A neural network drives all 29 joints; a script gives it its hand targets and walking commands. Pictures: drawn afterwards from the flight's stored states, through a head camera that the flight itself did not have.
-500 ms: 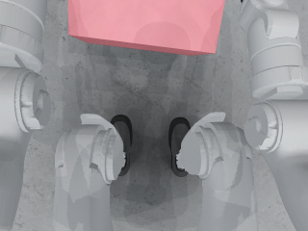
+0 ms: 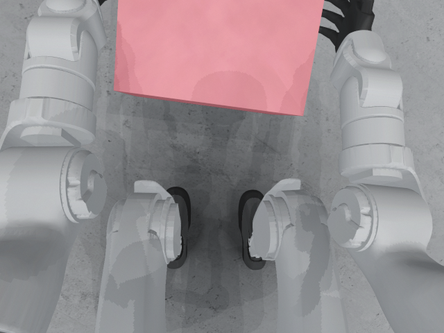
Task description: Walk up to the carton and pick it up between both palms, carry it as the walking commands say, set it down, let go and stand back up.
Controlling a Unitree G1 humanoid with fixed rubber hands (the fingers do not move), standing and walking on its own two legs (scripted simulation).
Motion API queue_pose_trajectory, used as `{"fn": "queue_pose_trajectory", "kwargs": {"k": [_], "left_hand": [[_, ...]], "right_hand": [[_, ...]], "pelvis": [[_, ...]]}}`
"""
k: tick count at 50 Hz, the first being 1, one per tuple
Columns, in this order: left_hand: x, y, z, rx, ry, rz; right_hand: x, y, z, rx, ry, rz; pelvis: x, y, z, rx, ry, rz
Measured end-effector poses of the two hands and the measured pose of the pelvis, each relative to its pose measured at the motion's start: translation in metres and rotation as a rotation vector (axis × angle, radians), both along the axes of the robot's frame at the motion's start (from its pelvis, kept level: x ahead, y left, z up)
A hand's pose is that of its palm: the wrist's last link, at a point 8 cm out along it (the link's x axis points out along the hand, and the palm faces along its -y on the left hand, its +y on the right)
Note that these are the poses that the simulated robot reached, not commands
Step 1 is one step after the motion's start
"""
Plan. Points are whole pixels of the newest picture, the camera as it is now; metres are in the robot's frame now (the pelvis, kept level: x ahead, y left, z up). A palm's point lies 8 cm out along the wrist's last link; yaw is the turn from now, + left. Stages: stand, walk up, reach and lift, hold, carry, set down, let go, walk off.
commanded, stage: reach and lift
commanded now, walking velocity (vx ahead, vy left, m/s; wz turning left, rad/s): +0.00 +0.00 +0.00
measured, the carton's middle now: (219, 16) +0.58 +0.01 -0.20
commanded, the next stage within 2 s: none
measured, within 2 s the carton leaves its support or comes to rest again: neither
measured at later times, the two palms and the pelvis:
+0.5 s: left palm out of the picture +0.54 +0.18 -0.03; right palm (386, 21) +0.52 -0.17 -0.03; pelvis +0.00 +0.00 +0.05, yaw +0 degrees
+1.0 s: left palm out of the picture +0.52 +0.19 +0.04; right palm out of the picture +0.51 -0.17 +0.04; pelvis +0.01 +0.00 +0.10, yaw +1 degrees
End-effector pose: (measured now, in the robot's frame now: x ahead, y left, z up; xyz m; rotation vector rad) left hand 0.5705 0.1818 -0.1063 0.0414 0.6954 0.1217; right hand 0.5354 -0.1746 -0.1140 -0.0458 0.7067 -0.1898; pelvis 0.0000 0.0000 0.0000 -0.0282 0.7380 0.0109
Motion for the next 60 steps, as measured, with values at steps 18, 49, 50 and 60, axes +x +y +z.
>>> {"fn": "queue_pose_trajectory", "kwargs": {"k": [18,49,50,60], "left_hand": [[-0.010,0.005,0.051,0.016,-0.042,0.069],[-0.047,0.003,0.148,0.018,-0.015,0.065],[-0.049,0.004,0.150,0.015,-0.009,0.062],[-0.052,-0.003,0.181,-0.004,-0.032,0.035]], "right_hand": [[0.003,0.012,0.056,-0.010,-0.038,-0.053],[-0.029,0.009,0.153,-0.006,-0.026,-0.041],[-0.030,0.009,0.156,-0.009,-0.020,-0.035],[-0.044,0.002,0.188,-0.014,-0.042,-0.069]], "pelvis": [[0.002,0.001,0.033,0.005,0.065,-0.001],[0.007,-0.004,0.096,0.009,0.045,0.003],[0.008,-0.004,0.099,0.008,0.043,0.004],[0.013,0.000,0.121,-0.005,0.016,0.007]]}}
